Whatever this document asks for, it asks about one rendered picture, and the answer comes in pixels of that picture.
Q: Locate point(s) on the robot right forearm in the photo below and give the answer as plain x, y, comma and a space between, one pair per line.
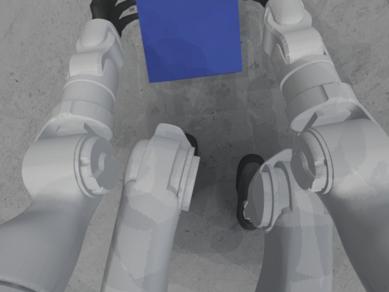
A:
304, 70

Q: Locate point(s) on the carton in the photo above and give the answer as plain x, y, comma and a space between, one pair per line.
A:
190, 38

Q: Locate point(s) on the right robot thigh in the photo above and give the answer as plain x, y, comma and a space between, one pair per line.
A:
298, 247

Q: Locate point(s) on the left robot hand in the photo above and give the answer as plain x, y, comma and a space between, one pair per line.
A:
106, 9

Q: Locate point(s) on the left robot upper arm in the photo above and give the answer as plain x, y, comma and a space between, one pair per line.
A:
66, 177

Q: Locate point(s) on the robot right foot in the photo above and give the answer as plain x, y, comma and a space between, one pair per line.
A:
247, 168

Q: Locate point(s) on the robot left forearm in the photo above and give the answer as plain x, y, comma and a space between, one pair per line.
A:
91, 85

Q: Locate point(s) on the right robot upper arm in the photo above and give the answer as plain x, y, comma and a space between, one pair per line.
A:
347, 165

